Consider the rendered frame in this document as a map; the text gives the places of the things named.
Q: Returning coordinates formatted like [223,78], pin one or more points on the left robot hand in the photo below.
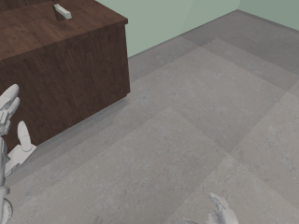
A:
[9,103]

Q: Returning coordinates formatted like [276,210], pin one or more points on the right robot hand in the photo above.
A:
[227,215]

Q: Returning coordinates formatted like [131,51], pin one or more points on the counter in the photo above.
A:
[66,69]

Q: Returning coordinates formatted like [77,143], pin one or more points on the tap lever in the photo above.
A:
[64,12]

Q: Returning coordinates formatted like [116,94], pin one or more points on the left robot forearm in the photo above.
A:
[6,208]

